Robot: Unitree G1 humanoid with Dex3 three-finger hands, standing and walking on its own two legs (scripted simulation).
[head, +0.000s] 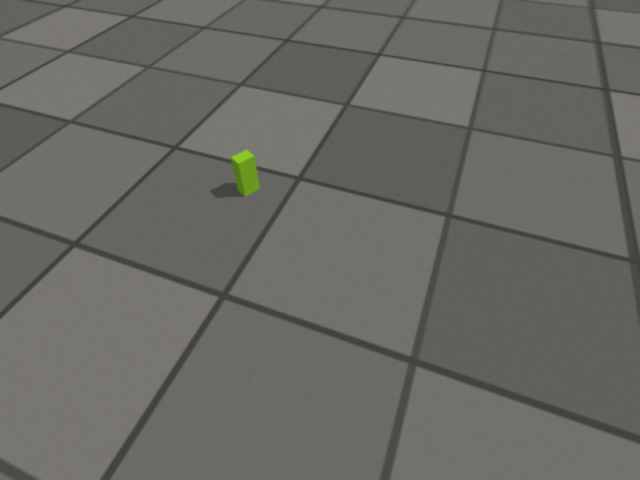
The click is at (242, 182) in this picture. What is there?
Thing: carton on end
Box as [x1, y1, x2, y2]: [231, 150, 259, 196]
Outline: 247,150 244,150 231,157 237,187 245,196 259,188 254,156
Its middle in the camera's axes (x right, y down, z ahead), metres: -0.34 -0.29 +1.80
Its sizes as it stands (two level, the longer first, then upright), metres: 0.084 0.062 0.192
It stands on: the floor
